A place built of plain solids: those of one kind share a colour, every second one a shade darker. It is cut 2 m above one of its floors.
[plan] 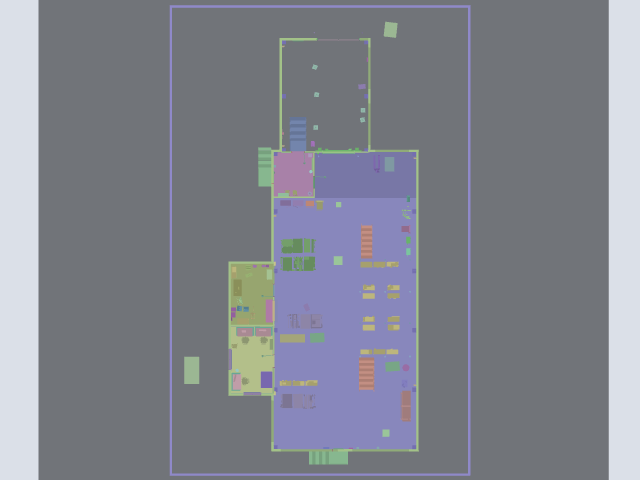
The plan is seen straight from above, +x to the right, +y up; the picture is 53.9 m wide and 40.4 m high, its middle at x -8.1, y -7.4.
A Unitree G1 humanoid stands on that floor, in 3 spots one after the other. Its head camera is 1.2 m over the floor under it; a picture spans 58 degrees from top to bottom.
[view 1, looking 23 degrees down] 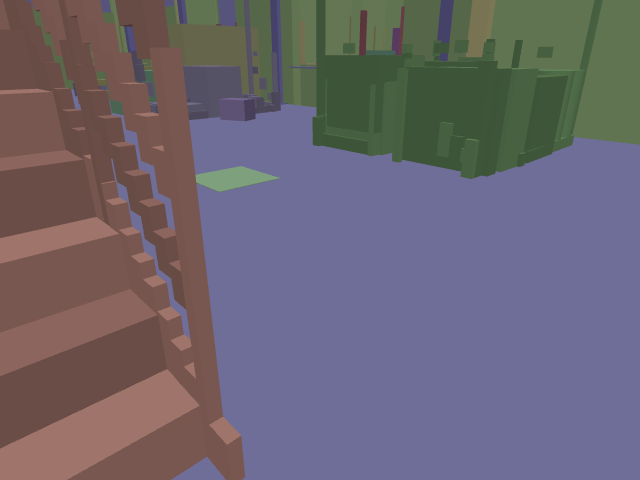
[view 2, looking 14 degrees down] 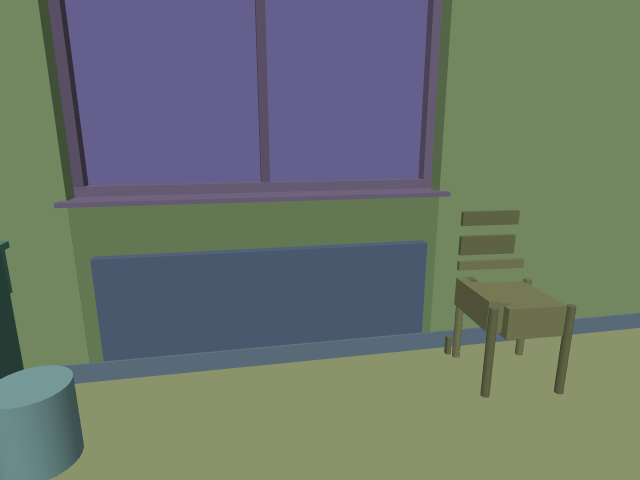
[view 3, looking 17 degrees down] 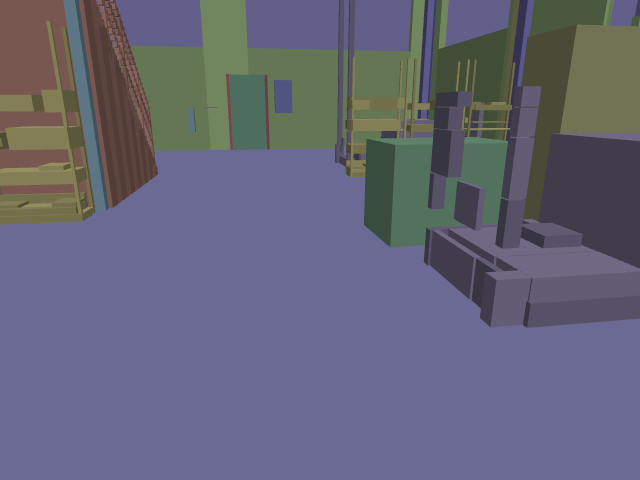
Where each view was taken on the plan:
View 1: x -4.18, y -5.19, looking -133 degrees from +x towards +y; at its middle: raised_floor_stock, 3.07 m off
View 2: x -13.50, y -17.60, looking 169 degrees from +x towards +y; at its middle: wall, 2.21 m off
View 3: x -6.55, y -11.65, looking -99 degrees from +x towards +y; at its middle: raised_floor_stock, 4.10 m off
